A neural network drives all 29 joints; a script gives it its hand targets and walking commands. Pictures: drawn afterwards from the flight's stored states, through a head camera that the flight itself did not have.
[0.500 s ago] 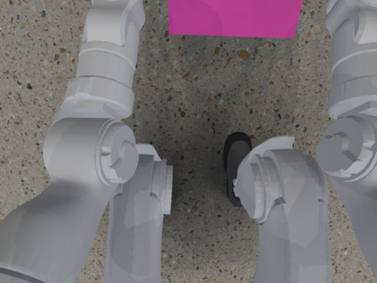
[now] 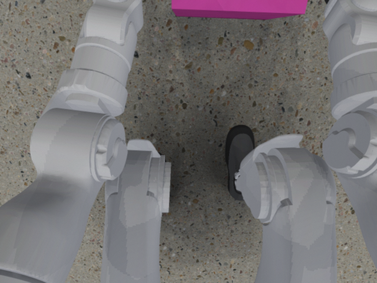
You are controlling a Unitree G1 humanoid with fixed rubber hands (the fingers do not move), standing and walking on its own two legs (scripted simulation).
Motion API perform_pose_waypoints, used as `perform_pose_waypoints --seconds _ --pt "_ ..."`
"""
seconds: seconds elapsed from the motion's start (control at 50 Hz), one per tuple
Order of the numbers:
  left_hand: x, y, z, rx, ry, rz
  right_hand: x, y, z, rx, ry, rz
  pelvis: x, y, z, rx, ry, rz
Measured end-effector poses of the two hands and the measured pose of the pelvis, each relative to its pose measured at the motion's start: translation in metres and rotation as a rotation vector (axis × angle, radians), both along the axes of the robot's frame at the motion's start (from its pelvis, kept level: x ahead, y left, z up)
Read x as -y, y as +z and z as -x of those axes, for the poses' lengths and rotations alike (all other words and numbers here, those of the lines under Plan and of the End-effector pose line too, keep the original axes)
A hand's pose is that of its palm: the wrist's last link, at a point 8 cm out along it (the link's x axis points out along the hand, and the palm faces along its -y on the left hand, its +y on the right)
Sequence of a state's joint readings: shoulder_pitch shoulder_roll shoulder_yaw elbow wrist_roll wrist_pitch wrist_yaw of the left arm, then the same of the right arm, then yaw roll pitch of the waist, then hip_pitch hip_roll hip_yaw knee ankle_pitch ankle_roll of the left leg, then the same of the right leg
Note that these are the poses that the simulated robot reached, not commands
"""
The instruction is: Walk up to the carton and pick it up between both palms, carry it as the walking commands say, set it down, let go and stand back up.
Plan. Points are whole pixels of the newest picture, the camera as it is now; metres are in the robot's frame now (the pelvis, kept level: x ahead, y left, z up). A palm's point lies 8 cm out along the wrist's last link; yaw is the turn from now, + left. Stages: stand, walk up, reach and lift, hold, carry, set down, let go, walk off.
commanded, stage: set down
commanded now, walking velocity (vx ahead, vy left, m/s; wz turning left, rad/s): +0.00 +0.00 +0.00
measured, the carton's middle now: out of the picture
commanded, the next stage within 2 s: let go in 1.66 s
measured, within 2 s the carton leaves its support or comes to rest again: rests again in 0.02 s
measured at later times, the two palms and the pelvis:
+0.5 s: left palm out of the picture +0.57 +0.07 -0.14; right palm out of the picture +0.52 -0.26 -0.15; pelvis -0.03 -0.01 +0.00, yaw +1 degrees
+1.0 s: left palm out of the picture +0.58 +0.09 -0.01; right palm out of the picture +0.52 -0.26 -0.02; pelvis -0.03 -0.01 +0.11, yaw +0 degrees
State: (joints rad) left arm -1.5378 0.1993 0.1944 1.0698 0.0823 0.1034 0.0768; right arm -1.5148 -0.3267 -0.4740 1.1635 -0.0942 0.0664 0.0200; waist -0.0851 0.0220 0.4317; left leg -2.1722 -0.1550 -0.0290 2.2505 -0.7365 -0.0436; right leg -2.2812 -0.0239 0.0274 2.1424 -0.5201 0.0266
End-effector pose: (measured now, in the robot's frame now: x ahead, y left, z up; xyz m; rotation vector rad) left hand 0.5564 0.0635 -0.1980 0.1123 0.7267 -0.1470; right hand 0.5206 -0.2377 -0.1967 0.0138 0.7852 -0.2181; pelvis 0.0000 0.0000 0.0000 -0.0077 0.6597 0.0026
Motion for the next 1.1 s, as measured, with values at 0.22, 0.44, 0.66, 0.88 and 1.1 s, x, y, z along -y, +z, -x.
perform_pose_waypoints --seconds 0.22,0.44,0.66,0.88,1.1 --pt "-0.029 -0.014 0.003 0.013 0.069 -0.04 0.036 -0.011 0.021 -0.01 -0.087 0.053 0.01 -0.011 0.015 0.062 0.017 -0.001" --pt "-0.011 0.039 -0.011 0.099 0.068 -0.034 0.017 0.032 -0.002 0.126 -0.078 0.004 0.014 -0.008 0.027 0.111 0.007 -0.013" --pt "-0.008 0.103 -0.018 0.101 0.104 -0.059 0.037 0.082 0.014 0.129 -0.118 0.036 0.01 0.034 0.032 0.13 -0.01 -0.031" --pt "-0.015 0.154 -0.02 0.119 0.14 -0.046 0.025 0.148 -0.003 0.172 -0.058 0.019 0.012 0.078 0.032 0.128 -0.027 -0.046" --pt "-0.027 0.224 -0.022 0.121 0.115 -0.064 0.035 0.211 0.003 0.155 -0.067 0.044 0.01 0.138 0.026 0.141 -0.013 -0.033"
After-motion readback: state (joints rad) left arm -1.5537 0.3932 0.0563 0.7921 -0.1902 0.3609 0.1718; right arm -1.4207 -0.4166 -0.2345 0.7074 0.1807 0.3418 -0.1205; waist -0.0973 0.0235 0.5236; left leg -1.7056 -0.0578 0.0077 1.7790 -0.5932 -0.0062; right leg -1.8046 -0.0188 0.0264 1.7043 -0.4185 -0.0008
